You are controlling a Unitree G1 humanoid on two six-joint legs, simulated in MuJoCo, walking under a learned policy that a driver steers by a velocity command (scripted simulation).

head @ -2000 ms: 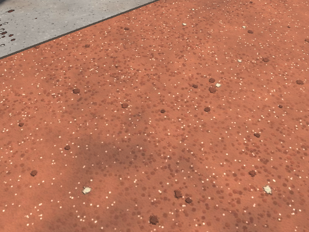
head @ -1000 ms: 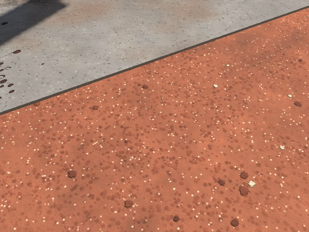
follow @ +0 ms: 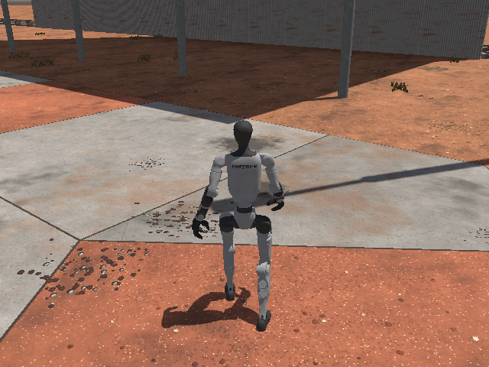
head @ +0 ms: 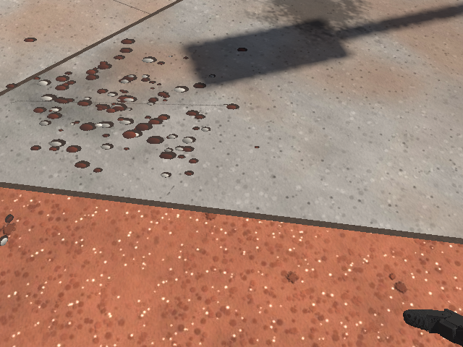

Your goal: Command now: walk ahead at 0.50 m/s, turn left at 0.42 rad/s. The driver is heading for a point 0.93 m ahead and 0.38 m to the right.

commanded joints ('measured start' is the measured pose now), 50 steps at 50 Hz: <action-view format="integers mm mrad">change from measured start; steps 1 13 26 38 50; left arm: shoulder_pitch -22 -108 -241 -101 -17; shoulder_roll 148 54 63 117 109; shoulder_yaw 17 -6 -2 24 28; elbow -59 -84 -206 -223 -203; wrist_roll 13 0 6 16 5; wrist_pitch -6 5 -3 -13 20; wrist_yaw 10 -10 -80 -15 11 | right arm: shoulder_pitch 376 180 238 145 58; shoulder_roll -213 -111 -198 -103 -151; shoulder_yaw -98 -39 -64 -21 -41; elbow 26 98 177 72 45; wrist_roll -2 -43 -9 -36 -12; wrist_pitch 4 -93 -25 -84 -119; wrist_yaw -30 -44 -88 -64 -40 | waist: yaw -258 -81 -86 -105 -107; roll -6 21 81 -59 -152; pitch -232 -23 -50 -74 -95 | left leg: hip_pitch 661 392 704 -48 265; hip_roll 5 185 238 63 -28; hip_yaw -111 -85 133 -101 -112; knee -65 -465 -176 406 -153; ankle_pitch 16 208 891 -161 69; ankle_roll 110 132 22 -148 -86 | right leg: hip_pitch -334 -788 -662 -336 -280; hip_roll -168 -94 68 -85 -52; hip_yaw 43 363 138 544 651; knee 557 665 277 -114 134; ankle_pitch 813 351 276 577 354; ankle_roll -98 -18 -148 -351 -202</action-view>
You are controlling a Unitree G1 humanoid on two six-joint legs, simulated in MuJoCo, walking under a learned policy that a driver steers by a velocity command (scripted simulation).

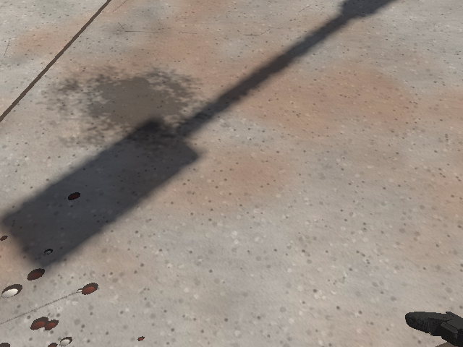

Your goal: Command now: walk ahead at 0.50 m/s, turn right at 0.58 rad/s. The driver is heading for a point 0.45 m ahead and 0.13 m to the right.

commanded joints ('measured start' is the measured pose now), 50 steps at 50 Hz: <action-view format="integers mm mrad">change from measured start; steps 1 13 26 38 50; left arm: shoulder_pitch -43 -142 -108 -219 -20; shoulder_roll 72 51 125 108 15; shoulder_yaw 12 6 48 10 -31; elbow -76 -162 -184 -118 35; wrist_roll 11 3 17 36 53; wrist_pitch -11 9 1 -32 -9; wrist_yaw -1 -19 -66 -24 -16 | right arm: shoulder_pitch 188 196 235 234 69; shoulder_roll -183 -131 -233 -91 -171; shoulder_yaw -72 -57 -80 -18 -30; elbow -29 52 119 97 80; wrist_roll -16 -15 31 -15 -33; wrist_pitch -30 -5 58 79 84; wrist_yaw -11 -20 -39 -45 -41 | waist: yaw -158 -106 6 -133 6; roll -110 50 49 -91 126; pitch -158 13 -76 -128 -119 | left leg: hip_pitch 429 406 529 63 410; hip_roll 98 265 235 99 215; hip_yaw -64 -33 277 45 -95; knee -20 -319 137 486 -24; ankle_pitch -62 -8 740 -269 324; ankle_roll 93 230 111 -42 135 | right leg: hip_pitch -150 -654 -171 -157 -216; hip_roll -153 -222 -41 -296 -105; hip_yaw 133 -113 -321 -99 -155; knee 200 579 60 -169 -11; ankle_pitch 297 204 317 956 98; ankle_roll -69 67 -85 -225 2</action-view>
